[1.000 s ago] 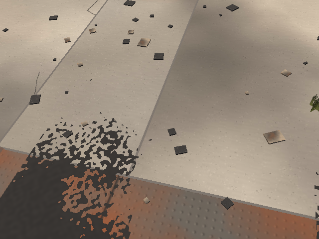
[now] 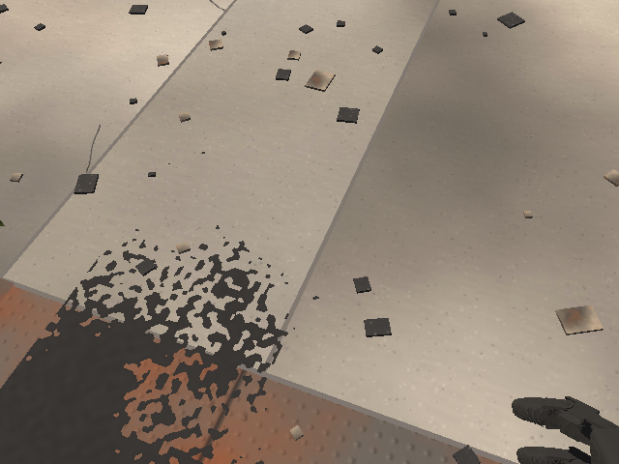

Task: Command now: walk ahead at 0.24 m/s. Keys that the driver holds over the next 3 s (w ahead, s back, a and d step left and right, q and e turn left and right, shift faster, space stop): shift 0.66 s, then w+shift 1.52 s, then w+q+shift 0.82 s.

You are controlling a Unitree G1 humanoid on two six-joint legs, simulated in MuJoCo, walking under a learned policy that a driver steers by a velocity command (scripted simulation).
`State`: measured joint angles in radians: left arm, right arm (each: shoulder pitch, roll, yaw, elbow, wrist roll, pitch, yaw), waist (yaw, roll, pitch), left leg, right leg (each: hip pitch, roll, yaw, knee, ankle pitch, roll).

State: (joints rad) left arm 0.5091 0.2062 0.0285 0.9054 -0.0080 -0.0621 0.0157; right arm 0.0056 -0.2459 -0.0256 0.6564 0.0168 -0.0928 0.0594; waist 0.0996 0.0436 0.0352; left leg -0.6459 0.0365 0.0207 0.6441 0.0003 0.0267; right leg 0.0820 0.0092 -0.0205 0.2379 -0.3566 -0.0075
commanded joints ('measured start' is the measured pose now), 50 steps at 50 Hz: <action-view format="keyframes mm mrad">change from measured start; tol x32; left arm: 1 -75 222 54 -58 -10 -15 13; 50 -423 87 50 -102 44 -45 -41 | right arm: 1 30 -115 -37 -55 -8 -7 -8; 4 349 -216 -70 42 -44 3 -41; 41 2 -75 -29 183 28 -28 -39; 50 519 -215 -76 320 -72 16 -51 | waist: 1 -120 -184 -18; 6 -137 165 -507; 39 -42 -212 126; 50 -252 144 27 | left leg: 1 282 -69 15 -96 91 34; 5 1027 397 -540 -114 763 339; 11 314 169 -239 -390 97 212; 21 129 76 -170 -396 -610 68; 33 424 -7 -45 -204 -90 32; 36 269 -31 -40 -148 -697 70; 42 -63 43 -43 96 -444 98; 47 851 -89 123 -120 -287 47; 50 864 361 -700 -517 -918 199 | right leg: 1 -146 -188 71 62 783 -94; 3 -172 -130 37 330 835 -39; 5 -556 75 98 1001 -333 54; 19 -196 -52 35 368 149 25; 24 -483 -104 135 103 -192 -38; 33 -323 -72 87 200 230 -13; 37 -323 -178 283 63 -509 -160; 40 -144 -388 554 -107 -377 -259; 46 -436 -142 129 30 -129 -149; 50 -1103 -33 129 1018 -43 -118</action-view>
